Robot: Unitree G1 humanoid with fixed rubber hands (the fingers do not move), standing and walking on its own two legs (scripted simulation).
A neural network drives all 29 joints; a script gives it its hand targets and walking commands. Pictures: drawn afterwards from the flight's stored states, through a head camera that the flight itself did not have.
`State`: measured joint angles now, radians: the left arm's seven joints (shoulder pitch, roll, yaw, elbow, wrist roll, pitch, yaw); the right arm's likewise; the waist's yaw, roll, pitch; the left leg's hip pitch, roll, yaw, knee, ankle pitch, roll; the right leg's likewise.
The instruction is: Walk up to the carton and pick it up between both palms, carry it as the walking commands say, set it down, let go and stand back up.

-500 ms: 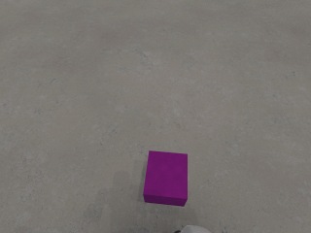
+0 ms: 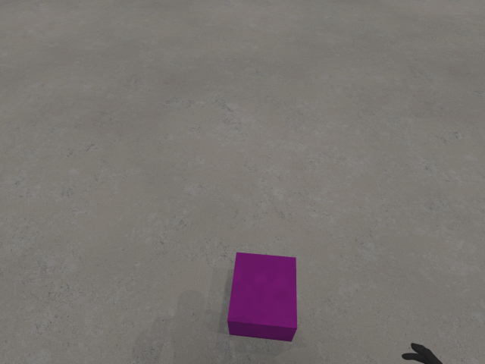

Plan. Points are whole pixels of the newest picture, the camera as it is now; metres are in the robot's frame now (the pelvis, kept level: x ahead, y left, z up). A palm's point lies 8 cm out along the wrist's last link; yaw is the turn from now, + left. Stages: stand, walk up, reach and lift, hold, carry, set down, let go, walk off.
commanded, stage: walk up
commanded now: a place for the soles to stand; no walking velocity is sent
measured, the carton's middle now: (263, 295) +0.48 -0.06 -0.68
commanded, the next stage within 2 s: reach and lift in 1.30 s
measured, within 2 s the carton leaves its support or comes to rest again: neither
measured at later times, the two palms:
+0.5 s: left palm out of the picture +0.08 +0.31 -0.10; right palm out of the picture +0.06 -0.30 -0.11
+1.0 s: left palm out of the picture +0.08 +0.31 -0.09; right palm out of the picture +0.08 -0.30 -0.12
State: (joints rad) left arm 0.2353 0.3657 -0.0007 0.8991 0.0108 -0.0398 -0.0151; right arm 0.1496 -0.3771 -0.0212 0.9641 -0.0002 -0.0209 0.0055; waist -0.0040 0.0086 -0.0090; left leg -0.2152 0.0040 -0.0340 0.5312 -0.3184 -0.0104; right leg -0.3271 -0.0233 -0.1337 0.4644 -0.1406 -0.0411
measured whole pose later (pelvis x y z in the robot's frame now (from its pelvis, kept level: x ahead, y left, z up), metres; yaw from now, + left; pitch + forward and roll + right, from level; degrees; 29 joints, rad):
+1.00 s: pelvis +0.00 +0.00 +0.00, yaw +0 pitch +0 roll +0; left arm 0.24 0.38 0.00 0.92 0.01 -0.06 0.00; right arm 0.19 -0.38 -0.02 0.97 0.00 -0.01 0.02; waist 0.00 0.04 -0.02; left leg -0.20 0.00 -0.03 0.52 -0.32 0.00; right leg -0.32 -0.03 -0.13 0.47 -0.15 -0.03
